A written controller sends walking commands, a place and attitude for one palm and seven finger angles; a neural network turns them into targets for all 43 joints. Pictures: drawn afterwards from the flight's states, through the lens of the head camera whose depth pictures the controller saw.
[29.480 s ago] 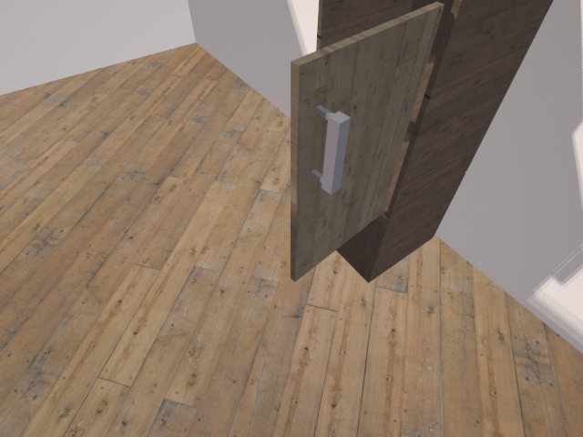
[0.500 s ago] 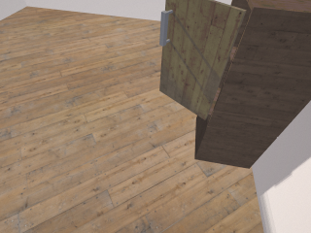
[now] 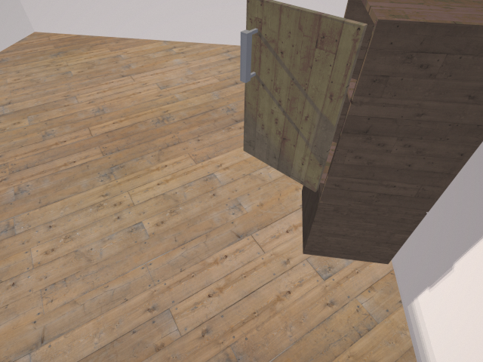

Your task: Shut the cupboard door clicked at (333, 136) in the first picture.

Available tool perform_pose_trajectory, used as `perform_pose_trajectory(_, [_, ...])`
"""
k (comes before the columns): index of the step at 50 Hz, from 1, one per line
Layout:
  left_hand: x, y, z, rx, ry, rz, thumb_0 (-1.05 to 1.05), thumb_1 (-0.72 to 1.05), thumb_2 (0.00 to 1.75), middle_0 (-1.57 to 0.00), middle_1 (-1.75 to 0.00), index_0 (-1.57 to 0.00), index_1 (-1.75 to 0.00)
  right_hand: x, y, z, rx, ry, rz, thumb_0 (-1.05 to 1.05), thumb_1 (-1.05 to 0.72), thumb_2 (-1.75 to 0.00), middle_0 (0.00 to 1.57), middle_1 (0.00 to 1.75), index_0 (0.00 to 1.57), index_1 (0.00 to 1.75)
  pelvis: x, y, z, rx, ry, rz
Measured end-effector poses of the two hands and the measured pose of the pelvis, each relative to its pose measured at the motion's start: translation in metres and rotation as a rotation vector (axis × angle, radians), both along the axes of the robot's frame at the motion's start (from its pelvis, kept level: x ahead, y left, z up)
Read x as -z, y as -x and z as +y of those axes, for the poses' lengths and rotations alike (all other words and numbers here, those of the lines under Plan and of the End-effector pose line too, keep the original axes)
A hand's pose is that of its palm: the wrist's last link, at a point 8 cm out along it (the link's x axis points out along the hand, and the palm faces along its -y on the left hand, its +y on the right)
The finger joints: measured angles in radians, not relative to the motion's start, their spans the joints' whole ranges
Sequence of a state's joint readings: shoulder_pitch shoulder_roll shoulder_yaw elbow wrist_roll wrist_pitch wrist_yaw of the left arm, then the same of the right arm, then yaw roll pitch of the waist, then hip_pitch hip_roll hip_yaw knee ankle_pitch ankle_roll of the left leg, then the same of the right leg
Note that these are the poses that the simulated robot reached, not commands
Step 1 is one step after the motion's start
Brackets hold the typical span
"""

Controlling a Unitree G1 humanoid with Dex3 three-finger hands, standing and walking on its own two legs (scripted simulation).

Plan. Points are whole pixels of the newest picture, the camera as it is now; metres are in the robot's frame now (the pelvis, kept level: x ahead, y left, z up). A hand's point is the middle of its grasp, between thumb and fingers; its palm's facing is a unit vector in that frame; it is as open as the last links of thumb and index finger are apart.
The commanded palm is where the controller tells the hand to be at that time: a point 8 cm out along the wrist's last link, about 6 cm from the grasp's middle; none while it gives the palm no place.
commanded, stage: let the arm hang, fingers relaxed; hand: left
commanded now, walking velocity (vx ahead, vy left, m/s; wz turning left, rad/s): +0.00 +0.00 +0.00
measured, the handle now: (249, 55) +0.98 +0.02 +0.08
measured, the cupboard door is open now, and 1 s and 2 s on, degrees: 56 56 56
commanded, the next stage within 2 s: look to check the result in 0.12 s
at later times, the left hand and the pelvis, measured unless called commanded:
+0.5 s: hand out of the picture -0.01 +0.18 -0.17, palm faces +0.02 -0.98 -0.22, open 7.4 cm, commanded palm none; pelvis +0.00 -0.01 +0.00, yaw +0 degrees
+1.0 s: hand out of the picture +0.05 +0.19 -0.17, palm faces +0.02 -0.96 -0.27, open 7.4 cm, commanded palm none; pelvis +0.01 -0.02 +0.00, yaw +1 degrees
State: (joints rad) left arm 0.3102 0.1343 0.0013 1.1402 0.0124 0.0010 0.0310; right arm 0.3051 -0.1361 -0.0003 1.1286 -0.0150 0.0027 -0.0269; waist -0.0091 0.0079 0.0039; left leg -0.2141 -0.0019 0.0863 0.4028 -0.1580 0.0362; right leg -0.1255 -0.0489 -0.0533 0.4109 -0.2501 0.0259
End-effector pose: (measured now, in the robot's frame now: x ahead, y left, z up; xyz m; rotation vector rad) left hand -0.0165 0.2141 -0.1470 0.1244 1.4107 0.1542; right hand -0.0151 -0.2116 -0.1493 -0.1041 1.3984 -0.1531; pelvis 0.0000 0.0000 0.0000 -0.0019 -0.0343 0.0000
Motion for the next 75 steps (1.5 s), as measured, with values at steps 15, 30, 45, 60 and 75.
perform_pose_trajectory(15, [-0.002,0.003,0.002,0.005,-0.017,0.022,0.00,0.91,0.90,-0.20,-0.29,-0.20,-0.30,-0.001,0.006,-0.013,0.016,0.018,0.019,0.00,-0.91,-0.89,0.20,0.30,0.20,0.30,0.000,-0.001,-0.005,0.007,0.001,-0.002])
perform_pose_trajectory(30, [-0.006,-0.010,0.013,0.022,-0.051,0.006,0.01,0.91,0.90,-0.20,-0.29,-0.20,-0.30,-0.006,-0.015,-0.037,-0.004,0.060,-0.011,0.00,-0.91,-0.89,0.20,0.30,0.20,0.30,-0.001,-0.003,-0.010,0.009,0.003,-0.003])
perform_pose_trajectory(45, [-0.013,-0.050,0.025,0.056,-0.082,-0.062,0.01,0.90,0.90,-0.20,-0.29,-0.20,-0.30,-0.012,-0.047,-0.058,-0.034,0.092,-0.059,0.00,-0.91,-0.89,0.20,0.30,0.20,0.30,-0.003,-0.010,-0.015,0.007,0.001,0.006])
perform_pose_trajectory(60, [0.020,-0.042,0.033,-0.103,-0.055,-0.115,0.01,0.90,0.90,-0.20,-0.29,-0.20,-0.30,0.004,-0.077,-0.030,-0.149,0.080,-0.028,0.00,-0.91,-0.89,0.19,0.30,0.20,0.30,0.022,-0.013,0.000,-0.152,0.021,0.002])
perform_pose_trajectory(75, [-0.013,-0.032,0.047,-0.228,-0.109,-0.192,0.01,0.91,0.90,-0.20,-0.29,-0.20,-0.30,-0.017,-0.116,-0.028,-0.329,0.095,-0.064,0.00,-0.90,-0.89,0.20,0.30,0.21,0.30,0.002,0.000,-0.010,-0.314,0.050,0.070])
